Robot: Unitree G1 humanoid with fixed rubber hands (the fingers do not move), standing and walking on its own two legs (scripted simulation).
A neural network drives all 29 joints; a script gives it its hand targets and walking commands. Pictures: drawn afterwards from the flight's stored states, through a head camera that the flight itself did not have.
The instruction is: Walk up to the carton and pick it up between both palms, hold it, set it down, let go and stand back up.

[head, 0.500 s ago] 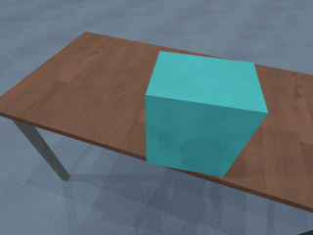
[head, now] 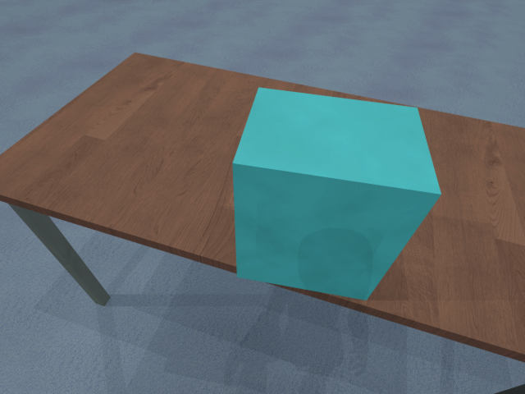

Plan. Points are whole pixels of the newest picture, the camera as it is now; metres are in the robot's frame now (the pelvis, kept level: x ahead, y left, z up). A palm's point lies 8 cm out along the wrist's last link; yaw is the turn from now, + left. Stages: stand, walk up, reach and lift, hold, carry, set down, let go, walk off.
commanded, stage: walk up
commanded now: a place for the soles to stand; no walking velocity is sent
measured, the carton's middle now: (316, 202) +0.40 -0.08 +0.08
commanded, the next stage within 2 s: reach and lift in 0.18 s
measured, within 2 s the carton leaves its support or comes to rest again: neither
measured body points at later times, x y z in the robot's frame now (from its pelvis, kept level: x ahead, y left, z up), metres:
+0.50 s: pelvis -0.04 -0.02 -0.02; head +0.02 +0.00 +0.42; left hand +0.19 +0.20 -0.12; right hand +0.16 -0.26 -0.12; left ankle +0.02 +0.07 -0.74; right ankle -0.02 -0.09 -0.74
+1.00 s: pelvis -0.02 -0.06 +0.00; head +0.03 -0.06 +0.44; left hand +0.16 +0.20 -0.08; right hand +0.13 -0.26 -0.09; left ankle +0.02 +0.07 -0.74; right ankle -0.02 -0.09 -0.74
